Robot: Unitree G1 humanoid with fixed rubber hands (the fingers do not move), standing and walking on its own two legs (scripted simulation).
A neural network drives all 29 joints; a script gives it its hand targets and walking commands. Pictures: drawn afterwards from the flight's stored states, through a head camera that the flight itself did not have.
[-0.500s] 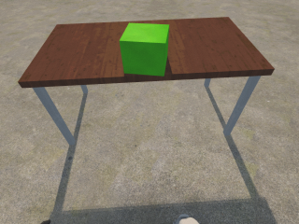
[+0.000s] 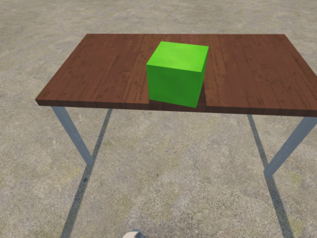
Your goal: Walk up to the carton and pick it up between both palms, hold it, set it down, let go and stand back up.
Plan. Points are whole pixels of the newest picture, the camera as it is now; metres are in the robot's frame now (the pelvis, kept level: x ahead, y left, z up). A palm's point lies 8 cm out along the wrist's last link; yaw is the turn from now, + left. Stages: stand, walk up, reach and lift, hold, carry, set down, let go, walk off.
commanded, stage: walk up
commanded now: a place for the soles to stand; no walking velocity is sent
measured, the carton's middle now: (178, 73) +0.79 -0.02 -0.02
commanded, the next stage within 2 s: none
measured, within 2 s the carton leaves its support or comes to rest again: neither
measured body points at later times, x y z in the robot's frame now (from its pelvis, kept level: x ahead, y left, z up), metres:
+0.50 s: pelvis +0.14 +0.05 +0.00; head +0.15 +0.05 +0.45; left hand +0.21 +0.37 -0.12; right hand +0.18 -0.28 -0.10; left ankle +0.14 +0.14 -0.74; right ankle +0.24 -0.11 -0.70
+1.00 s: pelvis +0.23 +0.03 -0.01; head +0.26 +0.02 +0.44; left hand +0.32 +0.33 -0.12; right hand +0.29 -0.31 -0.12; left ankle +0.34 +0.16 -0.72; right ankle +0.27 -0.10 -0.74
